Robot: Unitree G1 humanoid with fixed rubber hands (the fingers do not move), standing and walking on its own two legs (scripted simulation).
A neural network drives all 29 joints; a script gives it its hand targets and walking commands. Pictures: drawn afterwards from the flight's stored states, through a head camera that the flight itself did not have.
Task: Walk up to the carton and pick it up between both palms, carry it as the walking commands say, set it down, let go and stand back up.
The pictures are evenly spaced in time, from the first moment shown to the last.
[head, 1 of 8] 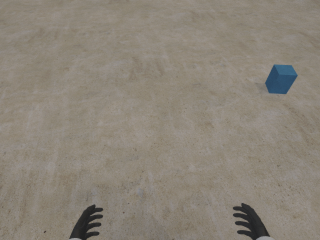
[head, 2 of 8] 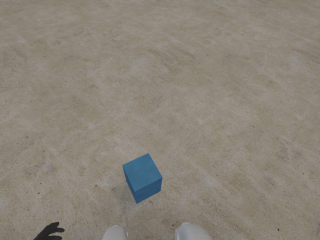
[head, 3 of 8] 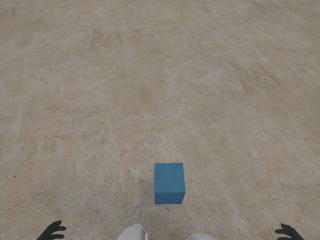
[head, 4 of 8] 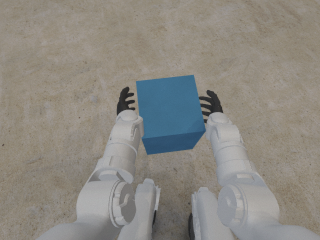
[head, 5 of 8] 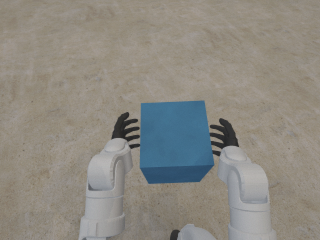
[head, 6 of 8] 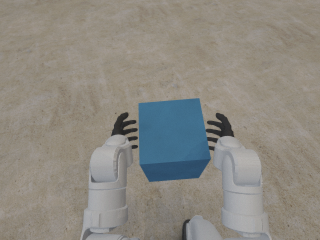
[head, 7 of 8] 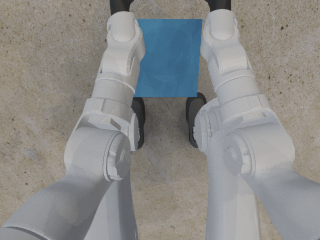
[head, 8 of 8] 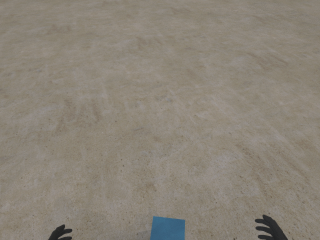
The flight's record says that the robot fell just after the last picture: no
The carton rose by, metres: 0.70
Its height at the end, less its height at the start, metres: +0.00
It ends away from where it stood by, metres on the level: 4.44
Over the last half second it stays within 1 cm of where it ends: yes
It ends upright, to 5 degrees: yes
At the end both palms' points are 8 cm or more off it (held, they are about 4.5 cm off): yes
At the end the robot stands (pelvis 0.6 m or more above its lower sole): yes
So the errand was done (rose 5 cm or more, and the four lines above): yes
